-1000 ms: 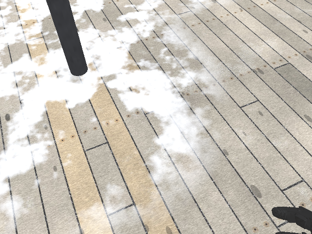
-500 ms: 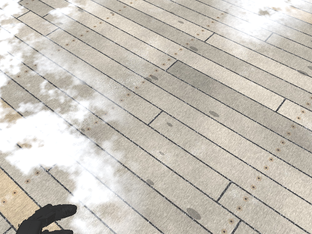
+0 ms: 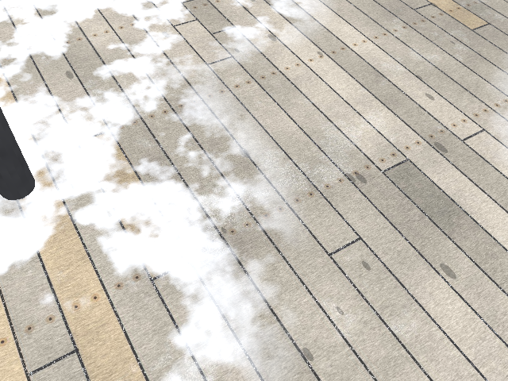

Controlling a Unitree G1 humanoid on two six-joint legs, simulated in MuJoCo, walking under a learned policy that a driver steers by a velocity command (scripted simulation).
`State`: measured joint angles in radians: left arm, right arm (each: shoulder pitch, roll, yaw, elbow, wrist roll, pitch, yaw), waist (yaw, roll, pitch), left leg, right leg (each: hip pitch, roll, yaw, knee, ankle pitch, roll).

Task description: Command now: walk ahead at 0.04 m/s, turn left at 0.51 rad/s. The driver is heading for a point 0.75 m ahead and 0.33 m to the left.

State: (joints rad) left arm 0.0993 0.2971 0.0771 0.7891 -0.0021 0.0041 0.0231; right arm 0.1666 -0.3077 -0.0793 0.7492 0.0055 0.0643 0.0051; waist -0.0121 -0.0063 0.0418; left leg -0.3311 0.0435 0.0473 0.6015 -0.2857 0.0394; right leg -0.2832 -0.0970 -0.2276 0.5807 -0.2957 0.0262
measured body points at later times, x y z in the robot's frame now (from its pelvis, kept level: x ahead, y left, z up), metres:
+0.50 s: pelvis +0.02 -0.02 +0.01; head +0.06 -0.02 +0.45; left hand +0.08 +0.30 -0.09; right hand +0.26 -0.25 -0.09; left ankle +0.01 +0.10 -0.72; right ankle +0.07 -0.14 -0.73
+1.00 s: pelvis +0.00 +0.02 +0.01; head +0.02 +0.07 +0.45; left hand -0.05 +0.35 -0.11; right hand +0.29 -0.13 -0.07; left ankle -0.05 +0.10 -0.73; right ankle +0.05 -0.13 -0.66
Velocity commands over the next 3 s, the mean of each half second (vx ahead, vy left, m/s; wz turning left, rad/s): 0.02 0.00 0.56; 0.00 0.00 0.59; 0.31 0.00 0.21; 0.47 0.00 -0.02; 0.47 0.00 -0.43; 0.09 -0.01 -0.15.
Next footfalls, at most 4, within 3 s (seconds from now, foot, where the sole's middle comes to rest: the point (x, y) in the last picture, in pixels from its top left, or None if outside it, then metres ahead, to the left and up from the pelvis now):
0.46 right None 0.10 -0.12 -0.77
0.88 left None -0.01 0.12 -0.77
1.42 right None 0.24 0.02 -0.77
1.90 left None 0.36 0.42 -0.77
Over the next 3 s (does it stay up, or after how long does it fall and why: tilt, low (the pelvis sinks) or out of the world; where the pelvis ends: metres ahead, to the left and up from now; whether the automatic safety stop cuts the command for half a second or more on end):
stays up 0.68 0.44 0.01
